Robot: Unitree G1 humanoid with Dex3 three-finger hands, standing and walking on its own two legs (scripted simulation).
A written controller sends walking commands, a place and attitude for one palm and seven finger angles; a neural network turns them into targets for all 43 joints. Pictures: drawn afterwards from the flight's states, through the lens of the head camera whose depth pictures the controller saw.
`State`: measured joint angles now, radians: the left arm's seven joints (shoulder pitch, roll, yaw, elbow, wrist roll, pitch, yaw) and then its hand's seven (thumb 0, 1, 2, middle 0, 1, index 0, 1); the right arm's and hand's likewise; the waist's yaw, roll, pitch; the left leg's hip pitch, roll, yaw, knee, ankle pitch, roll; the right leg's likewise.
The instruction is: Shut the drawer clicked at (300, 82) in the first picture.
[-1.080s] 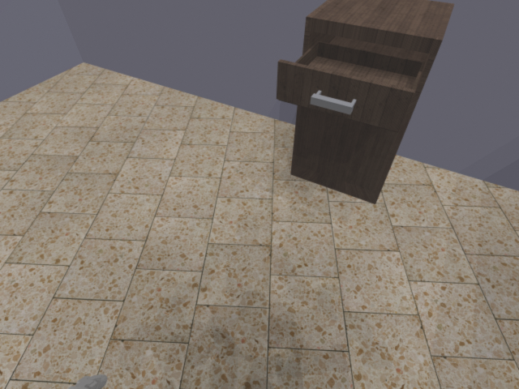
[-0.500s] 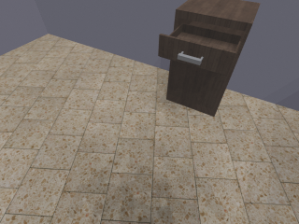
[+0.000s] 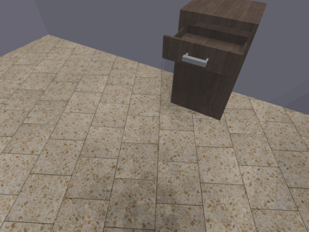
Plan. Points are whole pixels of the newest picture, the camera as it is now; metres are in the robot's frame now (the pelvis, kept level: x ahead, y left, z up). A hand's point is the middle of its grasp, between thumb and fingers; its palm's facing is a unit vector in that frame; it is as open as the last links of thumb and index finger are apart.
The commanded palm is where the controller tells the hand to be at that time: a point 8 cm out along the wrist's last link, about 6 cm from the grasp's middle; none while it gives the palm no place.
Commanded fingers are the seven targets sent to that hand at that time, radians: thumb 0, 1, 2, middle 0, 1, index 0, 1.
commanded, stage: look at it before walking up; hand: left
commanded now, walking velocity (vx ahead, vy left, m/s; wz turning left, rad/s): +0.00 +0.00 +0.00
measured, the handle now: (195, 59) +0.99 -0.17 -0.07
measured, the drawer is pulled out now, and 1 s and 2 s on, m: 0.30 0.30 0.30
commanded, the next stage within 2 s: walk to a spot facing it in 0.36 s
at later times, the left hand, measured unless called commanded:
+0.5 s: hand out of the picture +0.08 +0.25 -0.16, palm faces -0.02 -0.95 -0.32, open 7.4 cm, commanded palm none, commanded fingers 0.00 0.90 0.90 -0.20 -0.30 -0.20 -0.30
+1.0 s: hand (114, 212) +0.22 +0.15 -0.19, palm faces -0.18 -0.97 -0.18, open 7.4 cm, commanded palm none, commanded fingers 0.00 0.90 0.90 -0.20 -0.30 -0.20 -0.30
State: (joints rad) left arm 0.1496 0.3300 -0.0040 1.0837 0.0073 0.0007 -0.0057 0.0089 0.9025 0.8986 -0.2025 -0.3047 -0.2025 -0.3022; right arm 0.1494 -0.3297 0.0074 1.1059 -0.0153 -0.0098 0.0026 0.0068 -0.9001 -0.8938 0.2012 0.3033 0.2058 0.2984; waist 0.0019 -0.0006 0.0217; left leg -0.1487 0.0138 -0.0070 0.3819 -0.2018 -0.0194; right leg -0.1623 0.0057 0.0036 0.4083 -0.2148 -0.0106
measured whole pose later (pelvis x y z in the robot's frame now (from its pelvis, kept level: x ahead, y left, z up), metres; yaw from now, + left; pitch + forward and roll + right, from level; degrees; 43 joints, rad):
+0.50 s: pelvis +0.01 +0.00 +0.00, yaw +0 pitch -2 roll +0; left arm 0.16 0.33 0.00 1.09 0.01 0.00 0.00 0.01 0.90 0.90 -0.20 -0.30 -0.20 -0.30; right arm 0.13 -0.32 0.01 1.11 -0.01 -0.01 0.00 0.01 -0.90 -0.89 0.20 0.30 0.21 0.30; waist 0.01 0.00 0.03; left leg -0.13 0.01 0.00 0.37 -0.21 -0.02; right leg -0.14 0.01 0.01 0.39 -0.22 -0.01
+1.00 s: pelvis +0.14 -0.03 -0.03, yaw -11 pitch -1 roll +0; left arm 0.23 0.19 0.05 1.01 0.02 -0.02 -0.04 0.01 0.91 0.90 -0.20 -0.30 -0.20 -0.30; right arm 0.49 -0.16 -0.02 1.18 -0.02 -0.05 -0.01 0.01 -0.90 -0.89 0.20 0.30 0.21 0.30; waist -0.01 0.01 0.10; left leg 0.06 0.11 0.17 0.51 -0.50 -0.05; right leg -0.43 -0.04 -0.12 0.65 -0.26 -0.08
